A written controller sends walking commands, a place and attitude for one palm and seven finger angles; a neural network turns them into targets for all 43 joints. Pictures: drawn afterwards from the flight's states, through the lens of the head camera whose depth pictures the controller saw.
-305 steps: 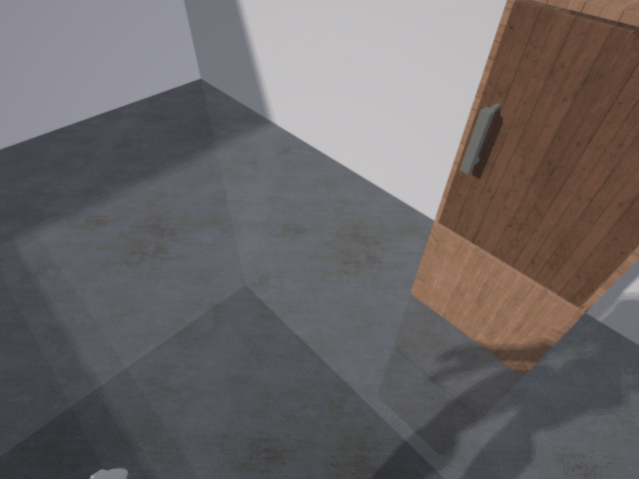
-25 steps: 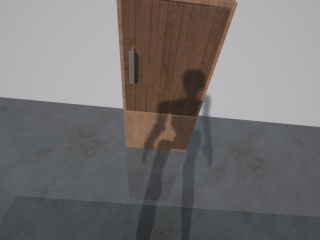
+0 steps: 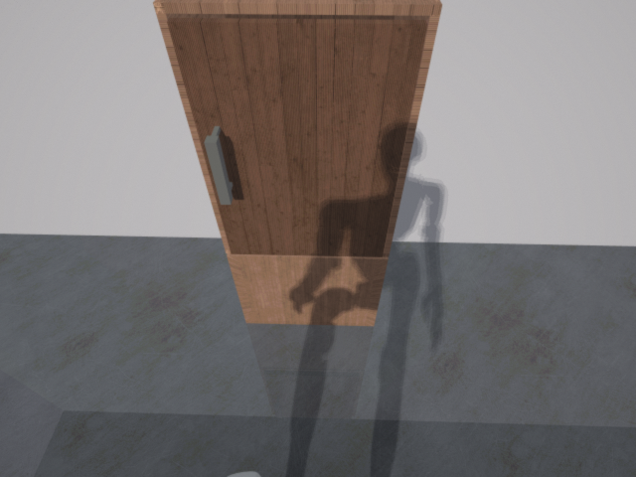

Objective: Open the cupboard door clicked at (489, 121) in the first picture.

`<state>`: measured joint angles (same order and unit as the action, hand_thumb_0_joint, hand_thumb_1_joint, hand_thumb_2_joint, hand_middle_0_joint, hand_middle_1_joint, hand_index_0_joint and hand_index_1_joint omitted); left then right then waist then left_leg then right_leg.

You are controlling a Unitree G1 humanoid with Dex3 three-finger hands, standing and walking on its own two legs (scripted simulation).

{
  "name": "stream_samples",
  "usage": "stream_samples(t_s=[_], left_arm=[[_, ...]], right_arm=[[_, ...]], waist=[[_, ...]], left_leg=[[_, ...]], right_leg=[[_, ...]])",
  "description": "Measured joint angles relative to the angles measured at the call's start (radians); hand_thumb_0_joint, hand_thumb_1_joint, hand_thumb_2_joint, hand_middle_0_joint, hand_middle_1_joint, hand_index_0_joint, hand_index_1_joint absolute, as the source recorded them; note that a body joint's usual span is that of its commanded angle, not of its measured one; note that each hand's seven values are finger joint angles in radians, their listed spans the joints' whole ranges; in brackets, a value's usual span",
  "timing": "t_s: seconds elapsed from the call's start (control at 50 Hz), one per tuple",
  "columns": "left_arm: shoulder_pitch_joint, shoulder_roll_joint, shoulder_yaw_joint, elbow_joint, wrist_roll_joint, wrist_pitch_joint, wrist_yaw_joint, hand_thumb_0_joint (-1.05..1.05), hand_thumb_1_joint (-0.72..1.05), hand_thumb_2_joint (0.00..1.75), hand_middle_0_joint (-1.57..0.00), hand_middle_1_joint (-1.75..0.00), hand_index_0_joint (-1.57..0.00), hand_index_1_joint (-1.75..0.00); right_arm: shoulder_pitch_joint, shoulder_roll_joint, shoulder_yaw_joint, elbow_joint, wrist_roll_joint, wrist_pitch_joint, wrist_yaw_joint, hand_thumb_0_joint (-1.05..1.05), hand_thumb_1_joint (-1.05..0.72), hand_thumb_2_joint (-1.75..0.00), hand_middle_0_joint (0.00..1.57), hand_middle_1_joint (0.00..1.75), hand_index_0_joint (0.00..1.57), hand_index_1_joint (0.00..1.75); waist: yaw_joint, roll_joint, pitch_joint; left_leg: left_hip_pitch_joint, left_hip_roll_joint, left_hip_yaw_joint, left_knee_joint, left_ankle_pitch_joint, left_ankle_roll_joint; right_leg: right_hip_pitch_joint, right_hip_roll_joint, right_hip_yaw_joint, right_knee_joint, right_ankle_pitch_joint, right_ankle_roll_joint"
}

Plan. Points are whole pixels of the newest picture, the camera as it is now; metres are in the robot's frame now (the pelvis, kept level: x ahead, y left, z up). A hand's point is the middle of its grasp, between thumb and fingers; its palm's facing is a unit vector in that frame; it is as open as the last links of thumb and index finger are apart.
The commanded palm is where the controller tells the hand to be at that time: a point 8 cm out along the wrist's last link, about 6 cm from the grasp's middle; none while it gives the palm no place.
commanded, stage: take the last steps up to it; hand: left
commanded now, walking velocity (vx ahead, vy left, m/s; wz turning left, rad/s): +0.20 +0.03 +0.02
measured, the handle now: (221, 166) +0.69 +0.22 -0.02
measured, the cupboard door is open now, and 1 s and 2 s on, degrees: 0 0 0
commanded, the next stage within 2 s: come to a stop and stand still in 0.12 s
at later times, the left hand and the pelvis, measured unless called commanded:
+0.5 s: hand out of the picture +0.11 +0.21 -0.19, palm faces +0.03 -0.98 -0.18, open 7.4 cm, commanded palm none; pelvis +0.12 +0.03 +0.00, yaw -1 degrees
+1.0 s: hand out of the picture +0.15 +0.17 -0.15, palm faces +0.06 -0.96 -0.26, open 7.3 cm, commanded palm none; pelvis +0.11 -0.02 +0.01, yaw +1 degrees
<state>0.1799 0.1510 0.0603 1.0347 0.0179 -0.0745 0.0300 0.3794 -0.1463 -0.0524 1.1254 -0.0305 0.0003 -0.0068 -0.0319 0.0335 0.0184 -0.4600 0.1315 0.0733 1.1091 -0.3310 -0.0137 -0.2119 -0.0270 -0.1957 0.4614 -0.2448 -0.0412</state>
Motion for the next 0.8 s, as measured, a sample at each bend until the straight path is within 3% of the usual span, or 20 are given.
stream_samples(t_s=[0.1, 0.24, 0.26, 0.3, 0.34, 0.42, 0.54, 0.6, 0.7, 0.74, 0.8], left_arm=[[0.068, 0.009, -0.021, 0.038, 0.008, 0.008, -0.008, -0.02, 0.95, 0.9, -0.2, -0.3, -0.2, -0.3], [0.162, -0.001, -0.032, 0.09, 0.011, 0.026, -0.016, -0.01, 0.92, 0.9, -0.2, -0.3, -0.2, -0.3], [0.177, -0.001, -0.032, 0.095, 0.009, 0.032, -0.015, 0.0, 0.91, 0.9, -0.2, -0.3, -0.2, -0.3], [0.18, 0.006, -0.035, 0.109, 0.0, 0.053, -0.007, 0.0, 0.91, 0.9, -0.2, -0.3, -0.2, -0.3], [0.173, 0.006, -0.041, 0.116, -0.004, 0.073, 0.003, 0.0, 0.91, 0.9, -0.2, -0.3, -0.2, -0.3], [0.129, 0.005, -0.041, 0.089, -0.002, 0.101, 0.008, 0.0, 0.91, 0.9, -0.2, -0.3, -0.2, -0.3], [0.061, 0.031, -0.008, 0.006, 0.007, 0.129, 0.006, 0.0, 0.91, 0.9, -0.2, -0.3, -0.2, -0.3], [0.034, 0.041, 0.0, -0.028, 0.007, 0.129, 0.005, 0.0, 0.91, 0.9, -0.2, -0.3, -0.2, -0.3], [0.04, 0.043, -0.014, -0.053, 0.016, 0.087, 0.007, 0.0, 0.91, 0.9, -0.2, -0.3, -0.2, -0.3], [0.042, 0.019, -0.029, -0.04, 0.018, 0.089, 0.004, 0.0, 0.91, 0.9, -0.2, -0.3, -0.2, -0.3], [0.06, -0.007, -0.039, -0.03, 0.016, 0.09, -0.001, 0.0, 0.91, 0.9, -0.2, -0.3, -0.2, -0.3]], right_arm=[[-0.117, -0.034, -0.006, -0.081, 0.0, -0.011, 0.01, 0.01, -0.91, -0.9, 0.2, 0.29, 0.2, 0.3], [-0.216, -0.038, 0.011, -0.129, 0.002, -0.032, 0.026, 0.0, -0.91, -0.9, 0.19, 0.29, 0.19, 0.3], [-0.221, -0.036, 0.015, -0.134, -0.001, -0.041, 0.024, 0.0, -0.91, -0.9, 0.19, 0.29, 0.19, 0.3], [-0.237, -0.018, 0.027, -0.132, -0.002, -0.05, 0.01, 0.0, -0.91, -0.9, 0.2, 0.29, 0.2, 0.3], [-0.249, -0.002, 0.043, -0.123, 0.003, -0.043, -0.006, 0.0, -0.91, -0.9, 0.2, 0.29, 0.2, 0.3], [-0.272, 0.026, 0.043, -0.112, 0.017, -0.02, -0.026, 0.0, -0.91, -0.9, 0.2, 0.3, 0.2, 0.3], [-0.288, 0.004, 0.011, -0.13, 0.012, 0.008, -0.029, -0.02, -0.93, -0.9, 0.2, 0.3, 0.2, 0.3], [-0.271, -0.016, -0.001, -0.124, 0.005, 0.022, -0.022, -0.01, -0.92, -0.9, 0.2, 0.3, 0.2, 0.3], [-0.22, -0.041, -0.012, -0.114, 0.01, 0.041, -0.006, 0.0, -0.91, -0.9, 0.2, 0.3, 0.2, 0.3], [-0.203, -0.059, -0.016, -0.11, 0.012, 0.059, 0.001, 0.0, -0.91, -0.9, 0.2, 0.3, 0.2, 0.3], [-0.17, -0.071, -0.014, -0.1, 0.007, 0.068, 0.01, 0.0, -0.91, -0.9, 0.2, 0.3, 0.2, 0.3]], waist=[[0.011, 0.003, -0.019], [0.058, -0.023, -0.001], [0.062, -0.03, 0.001], [0.071, -0.068, 0.017], [0.077, -0.08, 0.028], [0.07, -0.071, 0.061], [0.048, -0.055, 0.081], [0.041, -0.04, 0.072], [0.039, -0.035, 0.027], [0.034, 0.001, 0.022], [0.034, 0.014, 0.003]], left_leg=[[-0.057, 0.008, 0.021, -0.207, 0.076, -0.019], [0.055, -0.027, 0.056, -0.496, 0.129, -0.005], [0.081, -0.034, 0.061, -0.528, 0.181, 0.008], [0.089, -0.057, 0.085, -0.488, 0.135, 0.047], [0.115, -0.066, 0.101, -0.499, 0.095, 0.067], [0.155, -0.071, 0.106, -0.579, 0.127, 0.067], [0.151, -0.049, 0.101, -0.614, 0.159, 0.053], [0.139, -0.038, 0.087, -0.604, 0.163, 0.037], [0.093, -0.043, 0.081, -0.516, 0.111, -0.002], [0.075, -0.055, 0.027, -0.45, -0.018, -0.008], [0.055, -0.09, -0.027, -0.323, -0.052, -0.007]], right_leg=[[0.086, 0.01, -0.005, -0.078, -0.008, 0.009], [0.162, -0.003, -0.003, -0.018, -0.119, 0.055], [0.152, -0.013, 0.003, 0.034, -0.154, 0.063], [0.094, -0.045, 0.052, 0.197, -0.237, 0.061], [0.027, -0.045, 0.103, 0.326, -0.303, 0.069], [-0.086, -0.044, 0.14, 0.414, -0.29, 0.082], [-0.234, -0.023, 0.173, 0.564, -0.229, 0.086], [-0.214, -0.025, 0.162, 0.489, -0.207, 0.079], [-0.072, -0.046, 0.153, 0.143, -0.098, 0.059], [-0.076, -0.032, 0.146, 0.159, -0.084, 0.046], [-0.053, -0.031, 0.15, 0.098, -0.04, 0.039]])
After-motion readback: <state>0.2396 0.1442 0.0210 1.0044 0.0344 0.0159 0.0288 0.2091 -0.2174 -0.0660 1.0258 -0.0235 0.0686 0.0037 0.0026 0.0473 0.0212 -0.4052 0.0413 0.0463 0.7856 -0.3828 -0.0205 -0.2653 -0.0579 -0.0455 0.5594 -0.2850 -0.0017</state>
